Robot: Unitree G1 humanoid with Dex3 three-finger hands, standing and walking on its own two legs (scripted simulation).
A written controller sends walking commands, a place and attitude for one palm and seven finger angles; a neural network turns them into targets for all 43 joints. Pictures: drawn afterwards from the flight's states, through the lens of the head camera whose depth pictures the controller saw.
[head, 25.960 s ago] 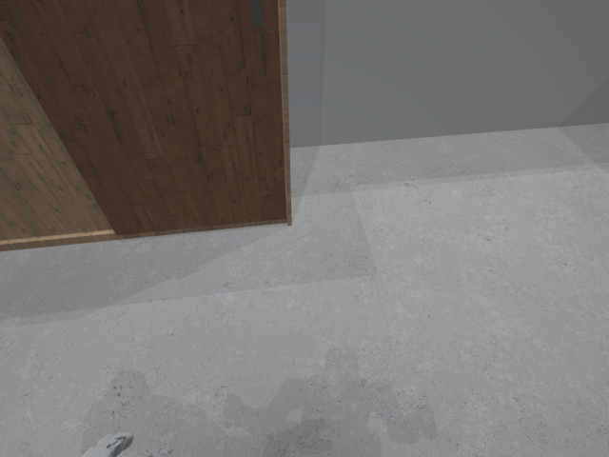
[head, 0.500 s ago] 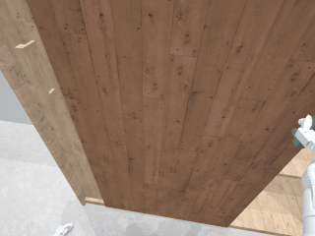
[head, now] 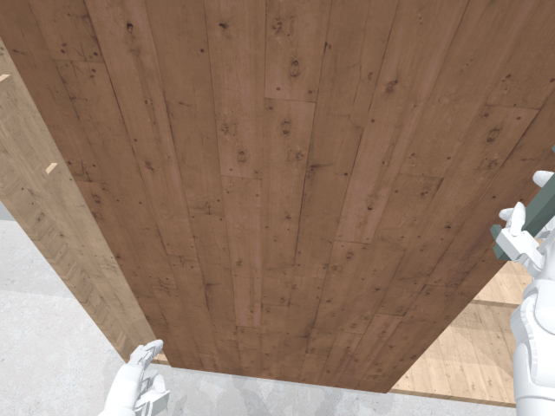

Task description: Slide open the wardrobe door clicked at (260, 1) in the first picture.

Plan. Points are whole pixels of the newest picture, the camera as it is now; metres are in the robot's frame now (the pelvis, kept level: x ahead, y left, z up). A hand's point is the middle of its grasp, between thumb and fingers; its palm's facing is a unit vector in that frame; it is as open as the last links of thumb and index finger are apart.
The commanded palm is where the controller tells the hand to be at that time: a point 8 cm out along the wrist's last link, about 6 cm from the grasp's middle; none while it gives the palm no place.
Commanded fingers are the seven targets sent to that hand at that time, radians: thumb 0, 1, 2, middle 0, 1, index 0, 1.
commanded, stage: stop walking and hold the door there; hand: right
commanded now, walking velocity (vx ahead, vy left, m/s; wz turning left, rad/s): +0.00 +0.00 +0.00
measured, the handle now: (531, 204) +0.34 -0.33 +0.18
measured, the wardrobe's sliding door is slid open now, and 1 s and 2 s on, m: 0.55 0.55 0.55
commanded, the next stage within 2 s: none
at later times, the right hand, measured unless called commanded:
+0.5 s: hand (508, 234) +0.30 -0.29 +0.16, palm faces +0.53 +0.83 -0.17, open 7.0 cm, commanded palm +0.26 -0.29 +0.15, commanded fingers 0.00 -0.90 -0.90 0.45 1.40 0.45 1.40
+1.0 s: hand (524, 243) +0.29 -0.30 +0.16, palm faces +0.10 +0.99 -0.09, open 7.4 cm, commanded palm +0.27 -0.32 +0.15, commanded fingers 0.00 -0.90 -0.90 0.45 1.40 0.45 1.40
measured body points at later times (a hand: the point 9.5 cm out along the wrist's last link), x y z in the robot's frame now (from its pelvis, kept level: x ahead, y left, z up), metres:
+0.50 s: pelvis -0.02 -0.01 -0.01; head +0.00 +0.00 +0.44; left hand +0.17 +0.23 -0.10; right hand +0.27 -0.33 +0.17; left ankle +0.00 +0.14 -0.74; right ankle +0.05 -0.09 -0.74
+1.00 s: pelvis -0.11 -0.17 -0.04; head +0.00 -0.18 +0.39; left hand +0.10 +0.01 -0.15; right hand +0.28 -0.36 +0.16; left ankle -0.13 -0.01 -0.66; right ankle -0.06 -0.30 -0.74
